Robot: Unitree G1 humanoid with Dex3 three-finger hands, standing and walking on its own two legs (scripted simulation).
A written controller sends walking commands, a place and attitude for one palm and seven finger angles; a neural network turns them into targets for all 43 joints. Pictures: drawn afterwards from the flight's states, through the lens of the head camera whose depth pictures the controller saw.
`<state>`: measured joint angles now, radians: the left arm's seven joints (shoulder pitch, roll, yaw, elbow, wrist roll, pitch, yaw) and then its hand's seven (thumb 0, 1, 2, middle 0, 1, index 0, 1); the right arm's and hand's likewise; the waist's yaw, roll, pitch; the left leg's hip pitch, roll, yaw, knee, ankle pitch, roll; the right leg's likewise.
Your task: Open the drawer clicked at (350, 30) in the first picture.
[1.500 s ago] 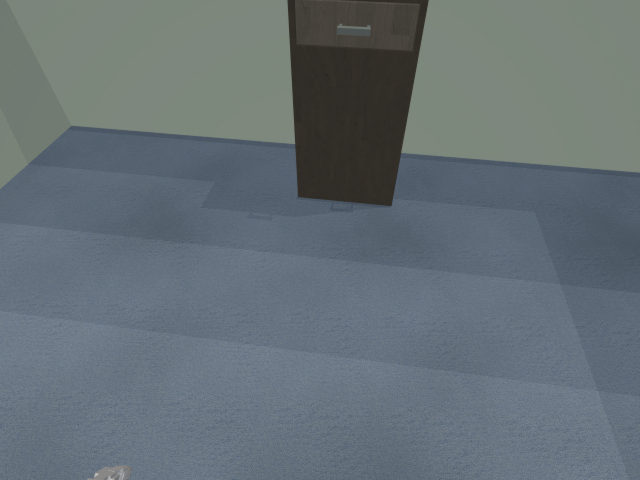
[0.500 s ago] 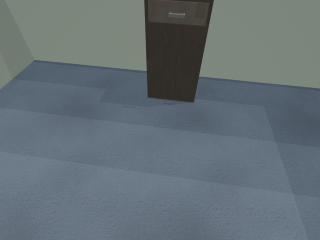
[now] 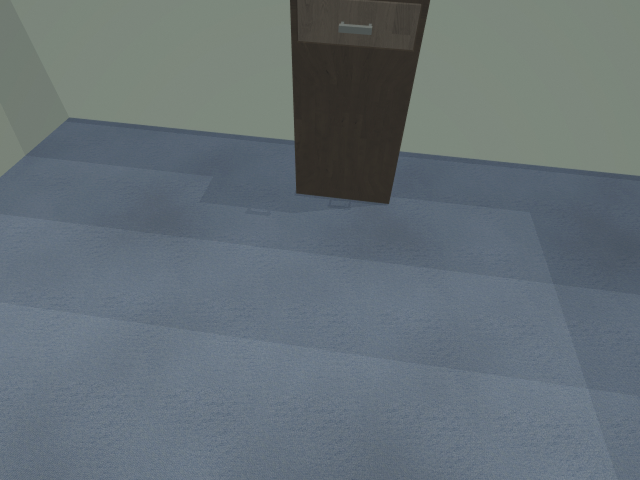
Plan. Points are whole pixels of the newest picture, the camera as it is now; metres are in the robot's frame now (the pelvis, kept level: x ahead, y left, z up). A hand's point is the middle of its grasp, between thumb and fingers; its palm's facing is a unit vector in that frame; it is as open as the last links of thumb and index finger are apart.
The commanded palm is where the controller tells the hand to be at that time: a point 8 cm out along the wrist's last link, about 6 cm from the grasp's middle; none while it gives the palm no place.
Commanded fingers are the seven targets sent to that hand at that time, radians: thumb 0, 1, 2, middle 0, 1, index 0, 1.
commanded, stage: walk to a spot facing it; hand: left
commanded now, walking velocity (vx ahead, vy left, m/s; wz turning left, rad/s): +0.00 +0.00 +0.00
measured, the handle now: (355, 27) +1.46 -0.03 +0.01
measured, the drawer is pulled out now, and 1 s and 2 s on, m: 0.00 0.00 0.00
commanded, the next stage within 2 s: turn to face it in 1.58 s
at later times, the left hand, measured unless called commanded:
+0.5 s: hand out of the picture +0.05 +0.15 -0.18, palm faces -0.03 -0.98 -0.19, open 7.3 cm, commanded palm none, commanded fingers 0.00 0.90 0.90 -0.20 -0.30 -0.20 -0.30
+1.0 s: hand (235, 348) +0.37 +0.18 -0.18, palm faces -0.22 -0.96 -0.19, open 7.3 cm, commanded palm none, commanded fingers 0.00 0.90 0.90 -0.20 -0.30 -0.20 -0.30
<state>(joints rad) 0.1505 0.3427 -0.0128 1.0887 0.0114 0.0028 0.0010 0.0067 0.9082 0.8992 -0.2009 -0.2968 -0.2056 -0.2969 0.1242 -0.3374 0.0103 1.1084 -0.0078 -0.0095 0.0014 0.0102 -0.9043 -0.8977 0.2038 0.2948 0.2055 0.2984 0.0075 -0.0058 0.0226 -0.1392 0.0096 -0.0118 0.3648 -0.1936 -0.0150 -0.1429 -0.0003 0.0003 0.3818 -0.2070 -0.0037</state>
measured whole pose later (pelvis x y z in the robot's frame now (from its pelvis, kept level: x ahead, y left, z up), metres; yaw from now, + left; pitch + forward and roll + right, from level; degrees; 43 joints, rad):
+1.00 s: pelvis +0.29 +0.00 -0.01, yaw -18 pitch -1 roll +1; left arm 0.28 0.20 0.08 1.02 0.04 0.00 -0.01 0.01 0.92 0.90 -0.19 -0.30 -0.20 -0.30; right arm 0.25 -0.16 -0.06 1.03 -0.02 -0.09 -0.02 -0.02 -0.96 -0.90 0.20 0.29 0.21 0.30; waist 0.03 -0.05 0.01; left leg -0.21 0.04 0.24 0.47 -0.24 0.05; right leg -0.57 -0.08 -0.04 1.17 -0.25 -0.02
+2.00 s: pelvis +0.62 -0.14 +0.00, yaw -20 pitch -1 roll +0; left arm 0.18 0.17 0.06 1.01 0.01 0.02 0.02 0.01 0.93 0.90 -0.20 -0.30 -0.20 -0.30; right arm 0.31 -0.12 -0.03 1.08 -0.02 -0.01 -0.01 0.01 -0.93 -0.90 0.20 0.29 0.20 0.30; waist -0.02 -0.02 0.04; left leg -0.23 0.02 0.08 0.44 -0.20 0.03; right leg -0.45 -0.08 -0.06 0.86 -0.36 0.07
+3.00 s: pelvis +0.74 -0.18 -0.02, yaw -6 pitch -1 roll +0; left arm 0.15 0.17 0.04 1.04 0.02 -0.01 -0.02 0.01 0.91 0.90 -0.19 -0.30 -0.20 -0.30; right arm 0.46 -0.12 -0.03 1.16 -0.03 -0.04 -0.02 0.01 -0.91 -0.90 0.20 0.29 0.20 0.30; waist -0.05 0.00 0.06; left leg 0.03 0.02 0.08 0.40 -0.41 0.00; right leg -0.39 -0.07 -0.12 0.60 -0.25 0.00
